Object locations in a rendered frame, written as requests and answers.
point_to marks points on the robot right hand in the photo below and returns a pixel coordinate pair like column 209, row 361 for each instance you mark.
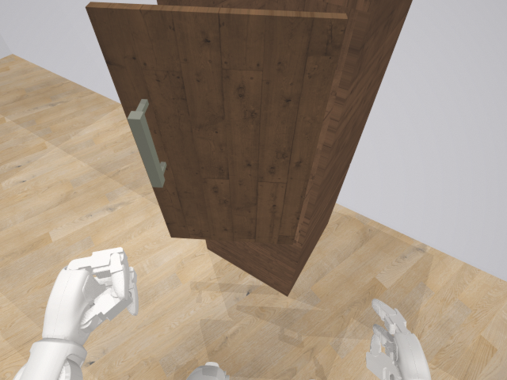
column 404, row 358

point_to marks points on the left robot forearm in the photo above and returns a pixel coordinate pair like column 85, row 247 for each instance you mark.
column 53, row 359

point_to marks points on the handle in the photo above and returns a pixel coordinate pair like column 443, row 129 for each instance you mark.
column 144, row 141

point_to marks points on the robot left hand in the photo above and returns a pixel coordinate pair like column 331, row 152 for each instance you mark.
column 68, row 315

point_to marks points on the cupboard door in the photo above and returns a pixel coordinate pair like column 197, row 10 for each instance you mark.
column 237, row 98

